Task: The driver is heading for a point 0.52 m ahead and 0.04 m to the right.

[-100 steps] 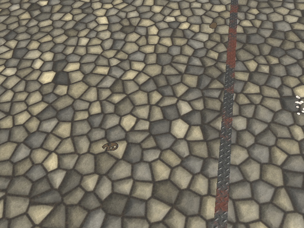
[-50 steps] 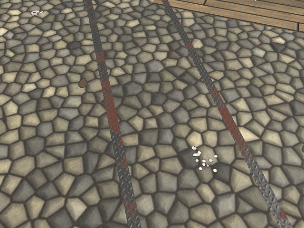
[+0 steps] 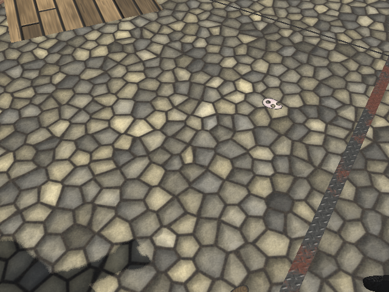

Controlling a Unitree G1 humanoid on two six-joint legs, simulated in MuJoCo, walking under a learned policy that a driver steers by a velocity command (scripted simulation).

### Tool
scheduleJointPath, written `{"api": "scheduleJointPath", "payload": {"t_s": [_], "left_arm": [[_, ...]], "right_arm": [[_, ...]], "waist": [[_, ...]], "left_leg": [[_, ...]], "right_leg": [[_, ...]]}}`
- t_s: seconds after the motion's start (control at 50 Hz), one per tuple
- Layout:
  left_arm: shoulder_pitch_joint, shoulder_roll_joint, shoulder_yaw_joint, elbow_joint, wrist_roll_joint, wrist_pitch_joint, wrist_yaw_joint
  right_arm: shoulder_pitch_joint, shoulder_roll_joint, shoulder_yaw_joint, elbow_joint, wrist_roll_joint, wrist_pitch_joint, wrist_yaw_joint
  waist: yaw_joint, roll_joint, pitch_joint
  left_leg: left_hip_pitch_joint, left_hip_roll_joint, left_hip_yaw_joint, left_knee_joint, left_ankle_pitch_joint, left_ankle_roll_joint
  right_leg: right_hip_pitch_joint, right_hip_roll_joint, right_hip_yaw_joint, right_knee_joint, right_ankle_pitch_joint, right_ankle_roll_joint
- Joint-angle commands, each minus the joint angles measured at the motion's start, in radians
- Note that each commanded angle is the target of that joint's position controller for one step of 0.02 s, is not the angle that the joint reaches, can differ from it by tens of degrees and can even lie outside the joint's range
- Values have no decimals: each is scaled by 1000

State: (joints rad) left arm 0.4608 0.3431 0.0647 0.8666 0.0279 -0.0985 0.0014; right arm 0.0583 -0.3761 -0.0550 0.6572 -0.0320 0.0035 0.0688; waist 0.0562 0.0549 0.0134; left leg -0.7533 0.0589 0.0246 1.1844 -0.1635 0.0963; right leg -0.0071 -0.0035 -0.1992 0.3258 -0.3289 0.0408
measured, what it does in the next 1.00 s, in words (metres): walks ahead: left foot, then right foot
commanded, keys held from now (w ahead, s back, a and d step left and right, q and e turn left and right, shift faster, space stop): w+shift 0.26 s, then w+e+shift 0.04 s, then shift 0.70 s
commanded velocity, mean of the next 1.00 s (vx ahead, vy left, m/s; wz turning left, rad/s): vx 0.53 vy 0.00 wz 0.17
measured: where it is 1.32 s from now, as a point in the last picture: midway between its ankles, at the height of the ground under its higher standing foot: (189, 224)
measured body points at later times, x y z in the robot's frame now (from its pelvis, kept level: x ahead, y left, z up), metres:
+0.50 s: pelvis +0.46 +0.03 +0.00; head +0.50 +0.04 +0.44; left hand +0.62 +0.30 -0.10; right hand +0.48 -0.25 -0.13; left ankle +0.32 +0.06 -0.73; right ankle +0.71 -0.06 -0.69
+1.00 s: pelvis +0.68 +0.06 +0.00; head +0.69 +0.07 +0.45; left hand +0.76 +0.32 -0.13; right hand +0.84 -0.18 -0.12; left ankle +0.70 +0.21 -0.73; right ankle +0.76 -0.02 -0.73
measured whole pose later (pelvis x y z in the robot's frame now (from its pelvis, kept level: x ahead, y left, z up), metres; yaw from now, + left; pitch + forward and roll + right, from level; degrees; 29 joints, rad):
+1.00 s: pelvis +0.68 +0.06 +0.00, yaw +10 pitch +0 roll -2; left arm 0.15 0.24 0.01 0.87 0.02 -0.03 -0.01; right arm 0.17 -0.24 -0.03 0.85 -0.02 0.02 -0.05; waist 0.02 -0.01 0.01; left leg -0.34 0.06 -0.07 0.56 -0.23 -0.04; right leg -0.34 0.07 -0.03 0.48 -0.15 -0.06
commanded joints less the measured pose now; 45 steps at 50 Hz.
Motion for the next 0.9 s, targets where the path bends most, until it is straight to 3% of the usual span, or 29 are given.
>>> {"api": "scheduleJointPath", "payload": {"t_s": [0.02,0.06,0.1,0.12,0.16,0.18,0.2,0.22,0.24,0.26,0.3,0.32,0.36,0.42,0.44,0.48,0.52,0.56,0.58,0.6,0.62,0.64,0.66,0.68,0.7,0.74,0.8,0.84,0.9], "left_arm": [[-108,30,-14,-62,1,-38,-6],[-39,64,-11,-31,2,-39,-5],[-11,129,-2,-21,1,-30,3],[3,165,4,-17,2,-14,10],[-49,201,8,-31,3,18,23],[-54,176,6,-38,9,23,19],[62,21,-24,-103,-5,14,-2],[-30,94,-19,-153,-23,1,2],[-135,95,-19,-170,-31,-7,3],[-135,73,-27,-162,-27,-9,2],[-82,36,-36,-117,-4,29,-10],[-71,15,-37,-98,6,50,-19],[-121,-8,-39,-123,12,59,-27],[-244,-55,-58,-165,5,40,-38],[-367,-55,-53,-183,-50,-4,-28],[-429,-56,-53,-218,-44,-35,-39],[-392,2,-30,-213,-35,-38,-45],[-197,57,0,-154,-27,-33,-42],[-64,77,8,-112,-19,-27,-33],[-13,159,11,-97,14,-22,-27],[16,96,-10,-94,37,-25,-41],[-68,78,-1,-128,7,-12,-42],[-204,58,-7,-149,-21,-1,-38],[-292,18,-27,-150,-29,8,-33],[-319,7,-33,-144,-16,9,-29],[-348,2,-34,-125,3,14,-36],[-362,13,-27,-98,8,11,-31],[-350,34,-18,-81,0,25,-22],[-380,38,-18,-73,-8,52,-11]], "right_arm": [[-87,42,41,-114,-2,-10,28],[-142,56,54,-115,-6,-19,37],[-95,26,46,-80,-10,-26,24],[-31,0,38,-55,-14,-32,14],[305,-68,1,57,-19,-38,-14],[423,-131,-31,103,-25,-31,-35],[331,-240,-57,72,-26,-21,-53],[366,-227,-62,46,-9,-16,-59],[340,-187,-60,74,-3,-26,-70],[310,-132,-47,101,3,-39,-75],[244,-51,-21,108,-7,-72,-79],[229,-3,-3,123,7,-85,-78],[258,-2,2,155,27,-108,-65],[230,-8,5,173,35,-121,-54],[239,27,9,151,65,-123,-75],[330,-56,-4,190,63,-111,-99],[360,-77,-11,211,41,-91,-109],[316,-77,-11,203,25,-70,-105],[261,-79,-9,187,22,-62,-98],[378,22,15,177,-4,-60,-88],[617,104,45,241,47,-63,-69],[551,-21,20,251,66,-56,-64],[391,-67,4,192,67,-46,-70],[289,-65,-1,168,53,-33,-84],[267,-50,-4,161,44,-16,-96],[327,17,5,173,37,6,-104],[303,69,22,169,29,3,-117],[261,46,17,168,31,10,-119],[186,23,4,160,31,25,-118]], "waist": [[-80,-102,116],[-57,-78,145],[-94,-120,94],[-136,-149,42],[-302,-178,-126],[-328,-125,-183],[-133,187,-292],[-199,51,-427],[-188,-26,-237],[-130,-78,-78],[-41,-126,8],[-9,-129,45],[6,-73,104],[-3,-34,109],[-78,-78,78],[-99,-45,29],[-72,5,-14],[47,44,-105],[132,40,-150],[73,-246,-291],[21,-329,-556],[52,-167,-561],[24,-88,-369],[-16,8,-193],[-46,-8,-117],[-97,-89,-83],[-104,-136,-150],[-84,-137,-198],[-74,-152,-126]], "left_leg": [[54,20,7,-223,144,14],[183,-42,97,-382,182,49],[294,-123,132,-433,141,81],[369,-165,141,-452,68,97],[738,-189,74,-553,-2,146],[966,-112,-48,-585,-83,164],[1237,210,-544,-613,-45,243],[1281,264,-787,-784,-138,312],[1143,233,-678,-862,-118,281],[945,203,-573,-898,-56,246],[674,150,-396,-945,37,198],[588,106,-318,-981,162,166],[518,90,-203,-992,577,164],[461,-39,-11,-994,765,102],[477,-19,-48,-968,656,87],[609,28,-83,-973,619,74],[713,41,-96,-896,651,30],[723,24,-81,-676,782,-10],[664,-9,-64,-457,721,-46],[436,-134,-32,28,-4,-114],[235,-240,-256,334,-538,-142],[244,-175,-310,366,-464,-135],[211,-117,-246,280,-405,-128],[207,-73,-174,196,-359,-136],[252,-45,-148,130,-317,-136],[376,-17,-121,-23,-287,-147],[458,2,-95,-287,-238,-163],[505,8,-95,-382,-119,-158],[545,0,-80,-501,-49,-135]], "right_leg": [[-153,-205,22,-237,489,-84],[-146,-202,-26,-277,712,-87],[-29,-230,-43,-186,1162,-94],[30,-246,-44,-57,1344,-97],[-31,-263,-37,401,1374,-117],[-222,-193,-33,765,915,-108],[-610,-31,23,1195,-172,-57],[-750,-6,225,1303,-118,-75],[-828,-55,243,1248,-28,-81],[-800,-96,234,1135,6,-84],[-644,-131,264,1018,7,-78],[-590,-147,260,960,11,-69],[-571,-139,217,813,17,-46],[-455,-79,117,452,290,-55],[-444,-46,131,359,409,-38],[-425,2,137,185,598,-45],[-357,48,151,131,649,-71],[-141,94,138,152,628,-93],[7,33,178,131,737,-119],[295,-231,399,283,1281,-259],[545,-457,833,255,1297,-472],[434,-416,807,177,1055,-447],[224,-364,689,120,830,-396],[-11,-309,595,52,718,-350],[-169,-266,537,10,686,-329],[-337,-195,427,-41,686,-303],[-348,-174,334,-24,841,-302],[-330,-184,340,-43,632,-292],[-409,-166,370,-96,76,-254]]}}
